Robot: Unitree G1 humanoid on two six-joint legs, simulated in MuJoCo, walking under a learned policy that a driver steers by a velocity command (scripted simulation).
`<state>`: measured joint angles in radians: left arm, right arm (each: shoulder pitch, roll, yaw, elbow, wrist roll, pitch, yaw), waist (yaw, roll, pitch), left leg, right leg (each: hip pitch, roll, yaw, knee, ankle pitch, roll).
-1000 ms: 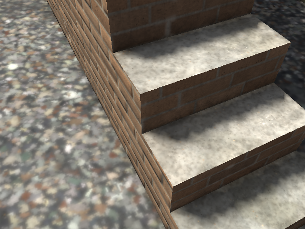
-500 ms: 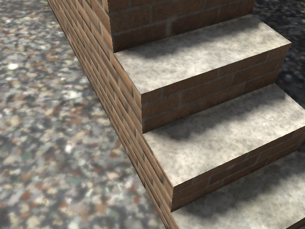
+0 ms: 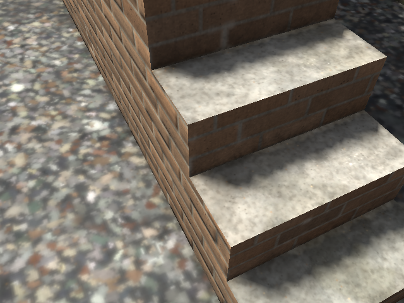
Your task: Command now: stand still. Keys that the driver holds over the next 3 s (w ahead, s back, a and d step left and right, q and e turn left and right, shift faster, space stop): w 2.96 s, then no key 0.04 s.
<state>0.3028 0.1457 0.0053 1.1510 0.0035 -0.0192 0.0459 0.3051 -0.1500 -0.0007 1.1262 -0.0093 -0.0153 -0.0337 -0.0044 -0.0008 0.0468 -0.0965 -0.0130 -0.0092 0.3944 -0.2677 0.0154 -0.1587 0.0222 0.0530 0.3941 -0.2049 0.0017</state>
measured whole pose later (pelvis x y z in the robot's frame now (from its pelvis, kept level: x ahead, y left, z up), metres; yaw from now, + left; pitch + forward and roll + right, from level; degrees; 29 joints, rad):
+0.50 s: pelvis +0.00 +0.00 +0.00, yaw +0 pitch -2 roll +0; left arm 0.31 0.15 0.00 1.15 0.00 -0.02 0.05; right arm 0.31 -0.15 0.00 1.12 -0.01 -0.02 -0.03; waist 0.00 0.00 0.05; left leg -0.10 -0.02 -0.01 0.39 -0.27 0.02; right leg -0.16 0.02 0.05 0.39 -0.20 0.01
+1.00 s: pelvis +0.00 +0.00 +0.00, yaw +0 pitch -2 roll +0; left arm 0.31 0.15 0.00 1.15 0.00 -0.02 0.04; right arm 0.31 -0.15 0.00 1.12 -0.01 -0.02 -0.03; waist 0.00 0.00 0.05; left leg -0.10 -0.02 0.00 0.39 -0.27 0.02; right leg -0.16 0.01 0.05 0.39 -0.20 0.01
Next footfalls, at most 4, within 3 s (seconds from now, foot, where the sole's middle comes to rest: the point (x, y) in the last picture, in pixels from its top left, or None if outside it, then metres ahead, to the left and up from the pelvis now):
none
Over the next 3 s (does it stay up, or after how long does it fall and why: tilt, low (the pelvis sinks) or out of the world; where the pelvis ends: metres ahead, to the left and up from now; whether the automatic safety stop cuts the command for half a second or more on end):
stays up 0.00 0.01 0.00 its command is cut before an obstacle from the start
